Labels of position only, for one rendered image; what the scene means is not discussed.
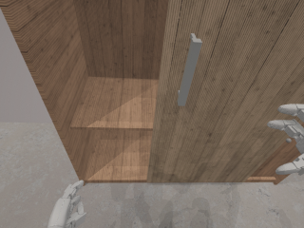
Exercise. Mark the handle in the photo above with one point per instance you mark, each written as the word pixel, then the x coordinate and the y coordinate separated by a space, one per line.
pixel 190 66

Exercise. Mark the robot left hand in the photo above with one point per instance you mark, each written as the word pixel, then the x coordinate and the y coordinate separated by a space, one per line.
pixel 63 208

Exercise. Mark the wardrobe door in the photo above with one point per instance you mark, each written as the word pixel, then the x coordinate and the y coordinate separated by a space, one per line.
pixel 251 62
pixel 286 153

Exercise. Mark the robot right hand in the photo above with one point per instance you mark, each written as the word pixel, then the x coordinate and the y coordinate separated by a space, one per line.
pixel 294 130

